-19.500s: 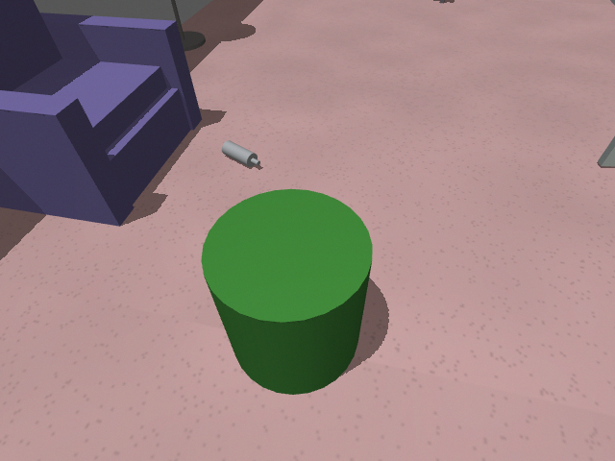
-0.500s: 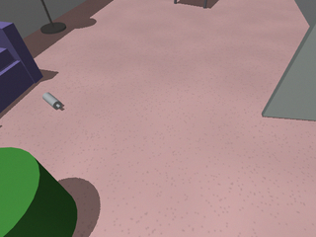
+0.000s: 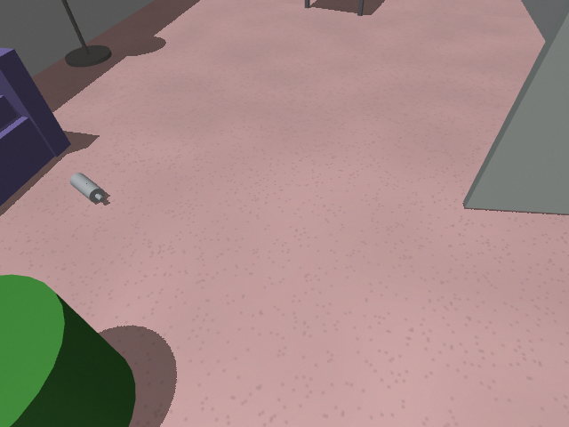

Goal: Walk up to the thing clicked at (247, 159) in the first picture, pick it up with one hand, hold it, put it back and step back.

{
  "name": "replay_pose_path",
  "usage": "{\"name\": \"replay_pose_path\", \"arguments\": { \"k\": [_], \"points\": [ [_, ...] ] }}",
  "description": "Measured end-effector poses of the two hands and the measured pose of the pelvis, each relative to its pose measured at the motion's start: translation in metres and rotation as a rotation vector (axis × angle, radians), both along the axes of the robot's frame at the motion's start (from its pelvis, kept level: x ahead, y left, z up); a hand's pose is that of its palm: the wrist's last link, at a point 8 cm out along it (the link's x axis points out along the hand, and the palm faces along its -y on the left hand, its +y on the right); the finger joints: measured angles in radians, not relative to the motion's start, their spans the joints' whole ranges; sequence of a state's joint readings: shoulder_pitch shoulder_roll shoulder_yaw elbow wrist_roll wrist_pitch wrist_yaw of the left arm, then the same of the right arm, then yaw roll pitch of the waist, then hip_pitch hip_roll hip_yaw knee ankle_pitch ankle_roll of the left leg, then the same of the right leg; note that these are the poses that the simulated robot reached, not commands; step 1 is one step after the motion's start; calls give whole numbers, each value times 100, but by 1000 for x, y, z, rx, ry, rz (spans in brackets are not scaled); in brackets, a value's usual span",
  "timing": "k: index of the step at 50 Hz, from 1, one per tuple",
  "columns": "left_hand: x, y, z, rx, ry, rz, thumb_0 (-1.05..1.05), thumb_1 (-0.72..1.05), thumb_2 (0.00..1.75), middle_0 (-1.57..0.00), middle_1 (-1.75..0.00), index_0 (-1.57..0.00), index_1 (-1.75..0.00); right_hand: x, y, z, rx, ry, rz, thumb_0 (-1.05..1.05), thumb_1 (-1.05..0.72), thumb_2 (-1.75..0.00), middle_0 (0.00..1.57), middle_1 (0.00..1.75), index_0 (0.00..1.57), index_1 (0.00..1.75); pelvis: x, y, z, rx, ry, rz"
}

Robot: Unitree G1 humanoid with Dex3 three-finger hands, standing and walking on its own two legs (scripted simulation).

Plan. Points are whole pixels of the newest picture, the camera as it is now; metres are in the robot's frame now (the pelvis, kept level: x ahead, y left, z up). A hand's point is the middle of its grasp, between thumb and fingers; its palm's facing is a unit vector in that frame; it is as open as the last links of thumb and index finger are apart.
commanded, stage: stand
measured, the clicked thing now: (89, 189) +1.34 +1.07 -0.74
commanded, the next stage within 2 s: none
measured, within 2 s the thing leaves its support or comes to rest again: neither
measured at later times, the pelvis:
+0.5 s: pelvis +0.00 -0.01 +0.00, yaw +0 degrees
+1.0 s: pelvis +0.01 -0.01 +0.00, yaw +0 degrees
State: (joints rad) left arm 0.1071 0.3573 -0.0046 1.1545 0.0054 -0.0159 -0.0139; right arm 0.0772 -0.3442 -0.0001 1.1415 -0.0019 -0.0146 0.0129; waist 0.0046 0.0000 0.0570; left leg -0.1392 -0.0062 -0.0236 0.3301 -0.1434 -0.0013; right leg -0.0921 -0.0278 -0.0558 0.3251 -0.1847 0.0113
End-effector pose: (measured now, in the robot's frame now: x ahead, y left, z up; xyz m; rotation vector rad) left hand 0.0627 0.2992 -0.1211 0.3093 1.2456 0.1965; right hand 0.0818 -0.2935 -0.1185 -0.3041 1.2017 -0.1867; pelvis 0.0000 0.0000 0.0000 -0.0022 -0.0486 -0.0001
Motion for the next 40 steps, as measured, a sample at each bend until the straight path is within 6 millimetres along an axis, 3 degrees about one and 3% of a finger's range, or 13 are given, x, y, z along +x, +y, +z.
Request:
{"name": "replay_pose_path", "arguments": {
  "k": [23, 40],
  "points": [
    [13, -13, 3, -4, -37, -6, 1, 90, 90, -20, -30, -21, -30, -7, -12, 0, -5, 8, -10, 1, -91, -90, 20, 30, 21, 30, 1, -10, 1, -1, -3, -4],
    [6, -12, 1, -3, -6, -1, 1, 90, 90, -20, -30, -21, -30, -15, -14, -1, -8, 37, -10, 1, -91, -90, 20, 30, 21, 30, 3, -11, 1, -2, 5, -5]
  ]
}}
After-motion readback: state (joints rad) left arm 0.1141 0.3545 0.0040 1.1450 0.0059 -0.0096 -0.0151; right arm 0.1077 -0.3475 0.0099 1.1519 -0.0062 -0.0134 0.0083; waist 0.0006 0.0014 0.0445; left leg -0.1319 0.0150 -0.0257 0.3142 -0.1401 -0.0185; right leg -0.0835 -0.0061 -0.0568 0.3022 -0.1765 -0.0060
